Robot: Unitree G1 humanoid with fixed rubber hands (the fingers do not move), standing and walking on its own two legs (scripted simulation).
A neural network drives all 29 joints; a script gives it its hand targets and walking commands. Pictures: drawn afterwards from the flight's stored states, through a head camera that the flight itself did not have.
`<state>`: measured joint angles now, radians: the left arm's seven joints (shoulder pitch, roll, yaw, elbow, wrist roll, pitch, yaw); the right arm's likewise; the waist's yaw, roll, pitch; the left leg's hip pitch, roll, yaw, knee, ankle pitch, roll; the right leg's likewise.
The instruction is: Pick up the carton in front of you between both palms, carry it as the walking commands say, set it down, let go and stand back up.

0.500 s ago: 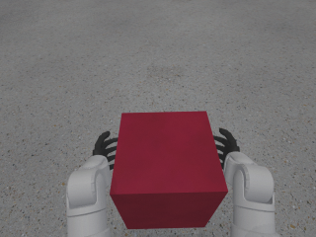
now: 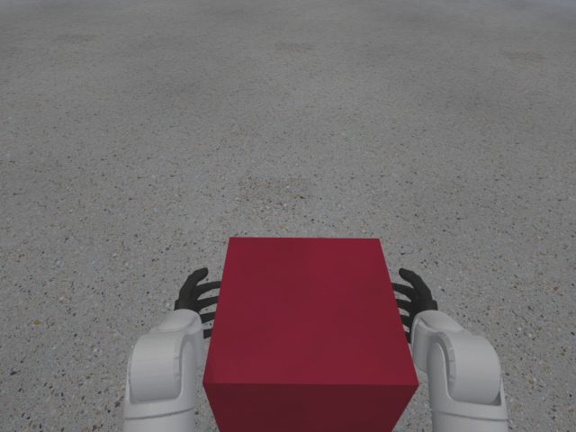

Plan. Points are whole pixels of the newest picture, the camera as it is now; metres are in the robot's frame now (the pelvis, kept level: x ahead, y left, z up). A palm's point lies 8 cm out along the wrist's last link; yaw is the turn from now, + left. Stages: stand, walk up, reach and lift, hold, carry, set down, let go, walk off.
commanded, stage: carry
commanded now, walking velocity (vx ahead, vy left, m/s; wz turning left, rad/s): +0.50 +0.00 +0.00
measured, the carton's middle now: (303, 349) +0.25 +0.00 +0.00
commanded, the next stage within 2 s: none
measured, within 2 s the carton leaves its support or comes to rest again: neither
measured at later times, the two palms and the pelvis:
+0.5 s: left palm (234, 177) +0.55 +0.12 +0.07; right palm (387, 175) +0.57 -0.18 +0.06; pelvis +0.30 -0.05 +0.00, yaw +3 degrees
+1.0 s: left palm (234, 138) +0.70 +0.13 +0.07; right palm (369, 139) +0.70 -0.17 +0.07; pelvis +0.43 -0.02 -0.01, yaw +0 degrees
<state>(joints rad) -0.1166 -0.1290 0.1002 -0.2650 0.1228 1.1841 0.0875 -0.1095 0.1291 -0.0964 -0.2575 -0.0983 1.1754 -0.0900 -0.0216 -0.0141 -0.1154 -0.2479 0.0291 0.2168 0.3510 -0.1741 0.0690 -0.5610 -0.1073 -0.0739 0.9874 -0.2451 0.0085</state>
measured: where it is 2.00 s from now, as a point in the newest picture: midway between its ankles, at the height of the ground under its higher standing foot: (296, 420)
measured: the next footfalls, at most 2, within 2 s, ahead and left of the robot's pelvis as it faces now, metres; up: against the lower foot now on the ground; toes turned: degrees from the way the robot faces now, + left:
right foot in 0.28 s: +0.37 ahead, -0.13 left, +0.00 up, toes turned -5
left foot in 0.64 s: +0.47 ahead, +0.09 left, +0.00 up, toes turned -11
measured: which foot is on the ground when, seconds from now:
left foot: down 0.00-0.28, up 0.30-0.62, down 0.64-1.00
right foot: up 0.00-0.26, down 0.28-1.00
